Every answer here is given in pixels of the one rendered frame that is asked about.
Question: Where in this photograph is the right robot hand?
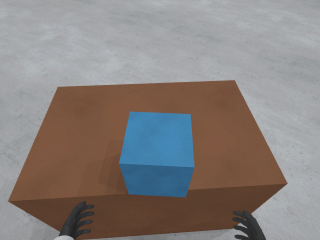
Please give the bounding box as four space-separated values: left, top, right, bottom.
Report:
232 210 266 240

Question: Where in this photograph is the pedestal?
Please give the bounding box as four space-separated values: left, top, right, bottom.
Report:
8 80 288 240

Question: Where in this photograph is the left robot hand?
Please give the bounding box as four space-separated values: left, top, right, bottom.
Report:
58 201 95 240

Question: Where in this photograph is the carton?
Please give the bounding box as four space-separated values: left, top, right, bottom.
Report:
119 111 195 198

